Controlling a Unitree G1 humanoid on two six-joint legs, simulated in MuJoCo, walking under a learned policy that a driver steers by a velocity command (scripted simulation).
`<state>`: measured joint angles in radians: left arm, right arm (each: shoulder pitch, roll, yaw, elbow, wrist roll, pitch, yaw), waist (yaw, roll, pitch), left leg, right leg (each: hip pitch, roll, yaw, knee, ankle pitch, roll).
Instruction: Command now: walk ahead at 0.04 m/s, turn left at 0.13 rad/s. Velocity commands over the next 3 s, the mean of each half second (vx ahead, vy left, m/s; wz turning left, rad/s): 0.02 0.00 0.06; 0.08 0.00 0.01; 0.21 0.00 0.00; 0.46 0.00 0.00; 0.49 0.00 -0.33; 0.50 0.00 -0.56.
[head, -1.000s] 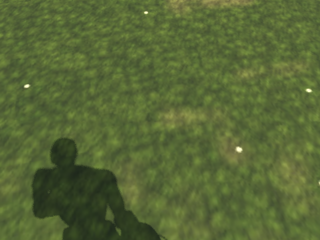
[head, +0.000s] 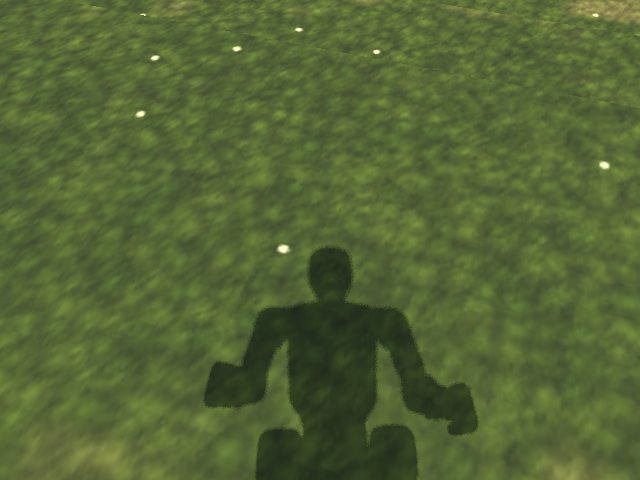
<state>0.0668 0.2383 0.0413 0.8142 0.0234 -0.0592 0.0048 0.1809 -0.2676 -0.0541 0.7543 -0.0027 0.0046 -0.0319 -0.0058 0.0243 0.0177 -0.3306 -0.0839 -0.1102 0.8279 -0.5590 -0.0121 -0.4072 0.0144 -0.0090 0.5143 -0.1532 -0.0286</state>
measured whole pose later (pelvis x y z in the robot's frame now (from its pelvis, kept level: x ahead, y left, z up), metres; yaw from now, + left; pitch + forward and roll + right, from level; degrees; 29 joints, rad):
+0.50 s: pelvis +0.03 +0.03 +0.00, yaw +0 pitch -1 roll +0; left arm 0.14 0.24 0.04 0.97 0.00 -0.01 0.02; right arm 0.26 -0.21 -0.04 0.90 -0.01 -0.01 -0.03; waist 0.01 0.00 0.03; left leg -0.18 0.00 -0.04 0.56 -0.36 -0.01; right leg -0.30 -0.02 0.02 0.54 -0.22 0.03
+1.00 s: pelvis +0.09 +0.01 +0.00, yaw -1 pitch +0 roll +0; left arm 0.16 0.22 0.02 1.06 -0.01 -0.03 0.01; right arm 0.20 -0.23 -0.04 0.97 0.01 0.00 -0.05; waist 0.00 0.02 0.04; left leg -0.21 0.04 -0.03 0.51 -0.26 -0.05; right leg -0.21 0.03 -0.04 0.50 -0.28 -0.03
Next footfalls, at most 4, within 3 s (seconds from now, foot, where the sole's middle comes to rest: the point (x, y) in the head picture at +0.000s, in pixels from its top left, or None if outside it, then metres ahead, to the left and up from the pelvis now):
0.18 left None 0.04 0.15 -0.77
1.00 left None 0.11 0.15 -0.77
1.80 left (283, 453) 0.52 0.12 -0.77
2.38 right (398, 329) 0.81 -0.14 -0.77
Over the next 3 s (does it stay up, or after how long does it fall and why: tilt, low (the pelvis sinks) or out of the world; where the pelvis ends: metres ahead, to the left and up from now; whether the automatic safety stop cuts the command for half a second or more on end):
stays up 1.01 -0.09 0.00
